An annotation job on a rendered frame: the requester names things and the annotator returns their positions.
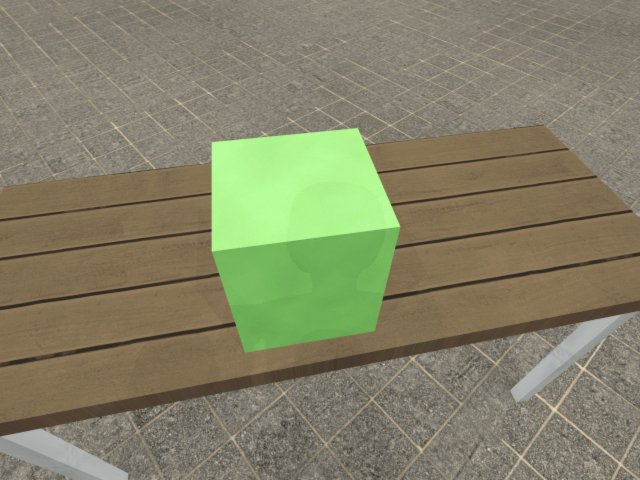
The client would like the table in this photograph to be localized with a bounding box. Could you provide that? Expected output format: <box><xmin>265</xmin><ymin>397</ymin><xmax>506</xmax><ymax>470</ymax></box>
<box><xmin>0</xmin><ymin>125</ymin><xmax>640</xmax><ymax>480</ymax></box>

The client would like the carton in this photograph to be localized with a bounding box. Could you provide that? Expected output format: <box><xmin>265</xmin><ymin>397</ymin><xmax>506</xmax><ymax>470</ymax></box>
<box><xmin>212</xmin><ymin>128</ymin><xmax>400</xmax><ymax>353</ymax></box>

